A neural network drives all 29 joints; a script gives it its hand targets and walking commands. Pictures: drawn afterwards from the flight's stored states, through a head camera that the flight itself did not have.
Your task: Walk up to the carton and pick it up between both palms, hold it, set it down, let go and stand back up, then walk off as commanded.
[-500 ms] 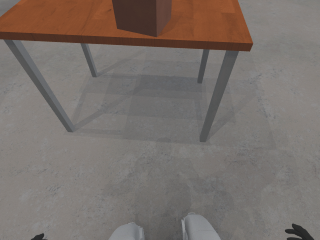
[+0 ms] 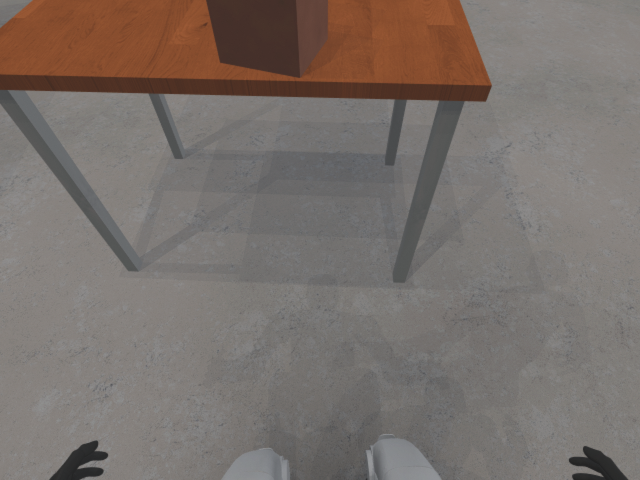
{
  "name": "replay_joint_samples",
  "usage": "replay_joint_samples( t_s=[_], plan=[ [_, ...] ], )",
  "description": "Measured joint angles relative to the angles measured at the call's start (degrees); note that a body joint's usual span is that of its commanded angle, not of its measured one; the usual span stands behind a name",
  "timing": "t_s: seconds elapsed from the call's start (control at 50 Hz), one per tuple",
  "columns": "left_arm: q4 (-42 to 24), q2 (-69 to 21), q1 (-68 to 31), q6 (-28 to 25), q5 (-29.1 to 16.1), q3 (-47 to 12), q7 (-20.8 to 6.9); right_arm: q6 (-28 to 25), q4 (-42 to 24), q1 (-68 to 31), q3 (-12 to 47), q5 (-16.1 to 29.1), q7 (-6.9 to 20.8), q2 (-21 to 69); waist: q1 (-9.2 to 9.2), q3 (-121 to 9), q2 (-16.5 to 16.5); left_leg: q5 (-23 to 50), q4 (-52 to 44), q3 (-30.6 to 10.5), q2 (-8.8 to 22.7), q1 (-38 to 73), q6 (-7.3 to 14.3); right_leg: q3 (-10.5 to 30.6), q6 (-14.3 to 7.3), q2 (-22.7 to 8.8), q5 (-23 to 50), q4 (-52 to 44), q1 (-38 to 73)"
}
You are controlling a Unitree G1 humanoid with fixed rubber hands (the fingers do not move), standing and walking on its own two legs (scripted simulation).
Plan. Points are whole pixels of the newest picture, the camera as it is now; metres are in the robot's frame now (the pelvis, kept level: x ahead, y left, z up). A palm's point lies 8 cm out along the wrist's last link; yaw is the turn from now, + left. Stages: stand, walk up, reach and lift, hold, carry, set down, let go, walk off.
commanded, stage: walk up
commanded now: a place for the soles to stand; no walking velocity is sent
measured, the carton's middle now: out of the picture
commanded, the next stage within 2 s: none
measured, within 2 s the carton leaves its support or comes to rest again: neither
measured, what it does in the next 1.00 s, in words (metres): steps to the left: left foot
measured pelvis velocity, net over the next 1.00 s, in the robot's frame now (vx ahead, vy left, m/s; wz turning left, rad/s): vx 0.06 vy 0.08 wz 0.02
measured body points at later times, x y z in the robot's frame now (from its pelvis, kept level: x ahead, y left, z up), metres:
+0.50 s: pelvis -0.01 -0.02 +0.00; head +0.02 -0.03 +0.45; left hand +0.12 +0.32 -0.09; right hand +0.08 -0.37 -0.10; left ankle +0.01 +0.10 -0.69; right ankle +0.05 -0.14 -0.69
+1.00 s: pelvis +0.06 +0.08 +0.02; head +0.05 +0.10 +0.47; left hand +0.16 +0.42 -0.09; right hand +0.13 -0.27 -0.07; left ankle +0.09 +0.15 -0.69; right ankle +0.06 -0.08 -0.61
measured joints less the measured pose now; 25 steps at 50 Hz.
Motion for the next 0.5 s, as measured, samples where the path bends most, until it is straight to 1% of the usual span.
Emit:
replay_joint_samples(
  t_s=[0.04,0.06,0.14,0.16,0.18,0.22,0.26,0.36,0.42,0.46,0.5],
  plan=[
    [0.0,0.0,-0.3,0.0,0.0,0.0,0.1,0.0,0.3,0.0,0.0,0.0,0.0,0.0,0.00,0.0,0.2,0.1,-0.1,0.0,-0.2,0.0,0.0,0.1,-0.2,-0.1,0.2,0.0,0.0],
    [0.0,0.0,-0.5,0.1,0.0,0.0,0.1,0.0,0.6,0.0,0.0,0.0,0.0,0.0,0.00,0.0,0.3,0.2,-0.1,0.0,-0.2,0.0,0.0,0.1,-0.6,-0.1,0.2,0.0,0.0],
    [0.0,0.0,-0.7,0.3,0.0,0.0,-0.2,-0.1,1.2,0.0,0.0,0.0,0.0,0.0,0.00,0.0,0.4,0.3,-0.1,0.1,0.6,0.1,0.0,0.1,-1.6,0.2,-1.9,0.7,0.0],
    [0.0,0.0,-0.7,0.3,0.0,0.0,-0.3,-0.1,1.2,0.0,0.0,0.0,0.0,0.0,0.03,0.0,0.3,0.3,-0.1,0.3,0.8,0.1,0.0,0.1,-1.8,0.1,-1.9,0.7,0.0],
    [0.0,0.0,-0.7,0.3,0.0,0.0,-0.5,-0.1,1.1,0.0,0.1,0.0,0.0,0.0,0.04,0.0,0.1,0.3,-0.1,0.4,0.9,0.1,0.0,0.1,-2.0,0.1,-0.2,0.1,0.1],
    [0.0,0.0,-0.7,0.2,0.0,0.0,-0.8,-0.1,1.2,-0.1,0.1,0.0,0.0,0.0,0.07,0.0,-0.2,0.4,-0.1,0.4,1.2,0.1,-0.1,0.1,-0.5,0.2,0.9,-0.1,0.1],
    [0.0,0.0,-0.7,0.1,0.0,0.0,-0.8,0.0,1.2,-0.2,0.1,0.0,0.0,0.0,0.09,0.0,-0.3,0.3,-0.1,0.0,0.9,0.2,-0.1,0.2,0.0,0.2,0.5,-0.1,0.1],
    [0.0,0.0,-1.1,0.1,0.0,0.0,-0.5,0.0,1.7,-0.2,0.1,0.0,0.0,0.0,0.07,0.0,0.1,0.6,-0.5,-0.3,0.2,0.5,-0.1,0.4,0.0,0.2,0.6,-0.1,0.1],
    [0.0,0.0,-1.6,0.1,0.0,0.0,-0.3,-0.1,2.4,-0.2,0.1,0.0,0.0,0.0,0.07,-0.1,0.4,0.6,-0.5,-0.3,0.4,0.7,-0.2,0.4,-1.0,0.3,-1.1,0.7,0.2],
    [0.0,0.0,-1.6,0.1,0.0,0.0,-0.6,-0.1,2.5,-0.2,0.1,0.0,0.0,0.0,0.11,-0.3,0.4,0.6,-0.5,-0.3,0.6,0.7,-0.2,0.2,-1.1,0.3,-1.5,0.8,0.2],
    [0.0,0.0,-1.6,0.1,0.0,0.0,-0.8,-0.1,2.5,-0.2,0.2,0.0,0.0,0.0,0.23,-0.3,0.4,0.7,-0.5,-0.3,0.9,0.7,-0.4,0.0,-0.9,0.3,1.3,0.2,0.2]
  ],
)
